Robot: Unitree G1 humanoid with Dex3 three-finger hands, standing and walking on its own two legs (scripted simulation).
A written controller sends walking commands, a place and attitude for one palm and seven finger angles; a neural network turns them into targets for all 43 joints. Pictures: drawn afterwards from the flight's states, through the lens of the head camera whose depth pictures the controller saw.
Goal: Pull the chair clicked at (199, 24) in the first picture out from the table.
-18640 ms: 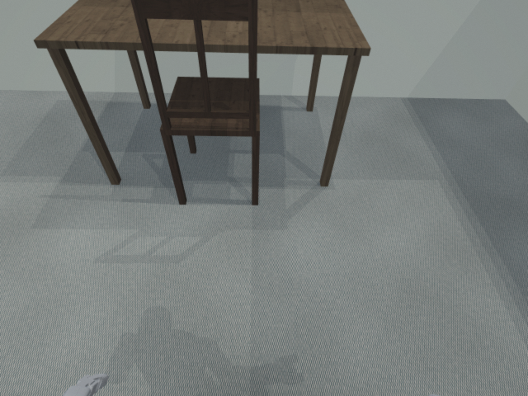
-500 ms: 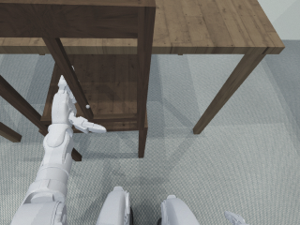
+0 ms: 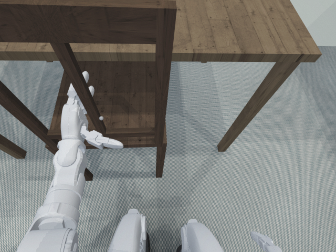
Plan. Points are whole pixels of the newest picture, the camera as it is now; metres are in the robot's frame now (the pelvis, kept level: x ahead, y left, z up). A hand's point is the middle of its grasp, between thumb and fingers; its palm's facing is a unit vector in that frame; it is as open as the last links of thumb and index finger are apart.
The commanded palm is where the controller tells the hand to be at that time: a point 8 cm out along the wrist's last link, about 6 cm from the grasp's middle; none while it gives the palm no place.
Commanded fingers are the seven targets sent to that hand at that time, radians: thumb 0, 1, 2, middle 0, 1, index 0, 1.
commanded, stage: hook a spindle and tug to test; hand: left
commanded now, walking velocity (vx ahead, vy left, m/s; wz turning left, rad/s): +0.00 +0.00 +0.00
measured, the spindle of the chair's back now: (86, 99) +0.45 +0.19 +0.06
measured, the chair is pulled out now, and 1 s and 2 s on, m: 0.00 0.00 0.08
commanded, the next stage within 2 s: step backward, pulling the chair out in 1.30 s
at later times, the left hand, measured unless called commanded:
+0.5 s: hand (97, 117) +0.42 +0.17 +0.03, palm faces +0.08 -1.00 -0.01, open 9.1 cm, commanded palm +0.39 +0.20 +0.02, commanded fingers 0.00 0.68 0.80 -0.50 -1.45 -0.50 -1.45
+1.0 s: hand (98, 119) +0.41 +0.17 +0.03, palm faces +0.07 -1.00 +0.00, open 5.5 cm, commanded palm +0.37 +0.20 +0.02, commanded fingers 0.00 0.90 0.90 -0.50 -1.45 -0.50 -1.45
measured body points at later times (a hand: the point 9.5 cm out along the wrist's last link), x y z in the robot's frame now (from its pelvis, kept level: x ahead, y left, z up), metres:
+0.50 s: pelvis +0.00 +0.00 +0.00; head +0.12 +0.02 +0.44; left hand +0.41 +0.22 +0.03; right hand +0.10 -0.26 -0.12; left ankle +0.06 +0.08 -0.62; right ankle -0.01 -0.11 -0.62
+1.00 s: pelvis +0.02 +0.01 +0.01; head +0.14 +0.03 +0.45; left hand +0.40 +0.22 +0.03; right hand +0.12 -0.24 -0.10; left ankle +0.06 +0.08 -0.62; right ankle -0.01 -0.11 -0.62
